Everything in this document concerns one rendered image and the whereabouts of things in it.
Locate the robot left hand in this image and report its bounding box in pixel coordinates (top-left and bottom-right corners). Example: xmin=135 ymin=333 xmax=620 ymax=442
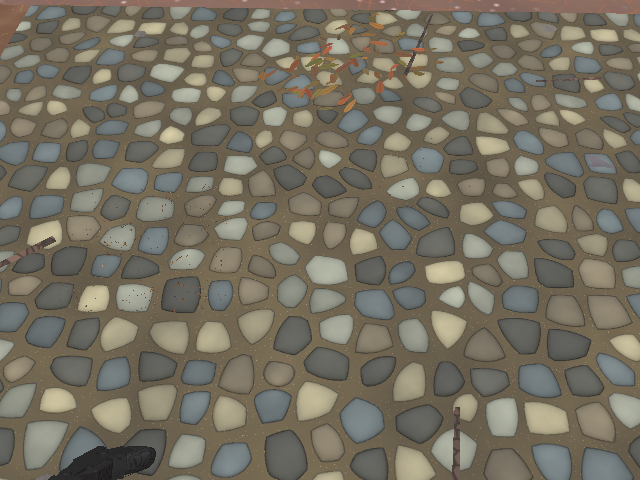
xmin=48 ymin=446 xmax=156 ymax=480

